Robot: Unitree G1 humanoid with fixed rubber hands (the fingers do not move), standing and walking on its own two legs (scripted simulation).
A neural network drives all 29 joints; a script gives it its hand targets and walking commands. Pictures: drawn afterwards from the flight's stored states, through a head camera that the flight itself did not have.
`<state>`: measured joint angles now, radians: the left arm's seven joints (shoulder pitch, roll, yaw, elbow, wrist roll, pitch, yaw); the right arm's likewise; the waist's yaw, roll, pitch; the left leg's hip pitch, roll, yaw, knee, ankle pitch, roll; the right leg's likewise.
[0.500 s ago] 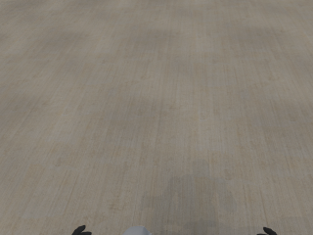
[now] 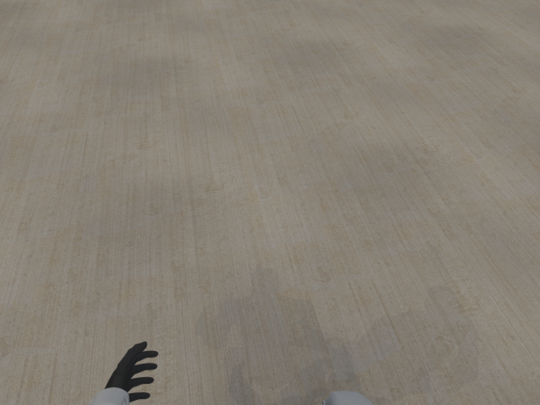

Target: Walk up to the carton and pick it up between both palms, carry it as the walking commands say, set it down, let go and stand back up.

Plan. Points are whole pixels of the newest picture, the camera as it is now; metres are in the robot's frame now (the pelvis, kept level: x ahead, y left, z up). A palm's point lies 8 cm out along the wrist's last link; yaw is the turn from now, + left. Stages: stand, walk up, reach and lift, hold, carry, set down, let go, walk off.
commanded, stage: walk up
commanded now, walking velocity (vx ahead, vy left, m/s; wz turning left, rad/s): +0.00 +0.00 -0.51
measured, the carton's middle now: out of the picture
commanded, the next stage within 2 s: none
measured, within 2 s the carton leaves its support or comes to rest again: neither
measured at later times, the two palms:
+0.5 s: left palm out of the picture +0.10 +0.23 -0.12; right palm out of the picture +0.08 -0.32 -0.10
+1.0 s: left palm (202, 336) +0.24 +0.13 -0.11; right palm out of the picture -0.12 -0.30 -0.12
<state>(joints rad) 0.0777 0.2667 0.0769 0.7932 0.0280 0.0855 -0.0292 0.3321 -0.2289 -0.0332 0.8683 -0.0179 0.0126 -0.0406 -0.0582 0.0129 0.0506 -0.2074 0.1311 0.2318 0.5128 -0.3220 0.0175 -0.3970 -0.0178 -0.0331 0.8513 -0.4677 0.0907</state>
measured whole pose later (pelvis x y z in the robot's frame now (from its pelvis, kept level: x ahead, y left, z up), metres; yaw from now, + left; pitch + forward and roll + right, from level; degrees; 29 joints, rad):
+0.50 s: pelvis -0.01 -0.03 +0.00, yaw -15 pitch +2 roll +2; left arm 0.26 0.27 0.06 0.83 0.04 0.04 0.01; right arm 0.09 -0.30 -0.03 0.76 0.00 0.06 -0.02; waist 0.06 -0.02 0.05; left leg -0.37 0.01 0.01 0.75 -0.43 -0.08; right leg -0.28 0.04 0.11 0.49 -0.25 -0.02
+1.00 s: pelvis -0.03 -0.03 -0.01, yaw -30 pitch +1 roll -1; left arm 0.07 0.31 0.05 0.79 0.02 0.06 -0.04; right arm 0.24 -0.29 -0.06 0.84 -0.03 0.02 -0.02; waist -0.03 0.01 0.08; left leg -0.24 0.15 0.21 0.57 -0.33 -0.03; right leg -0.25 -0.01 -0.08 0.58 -0.36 0.04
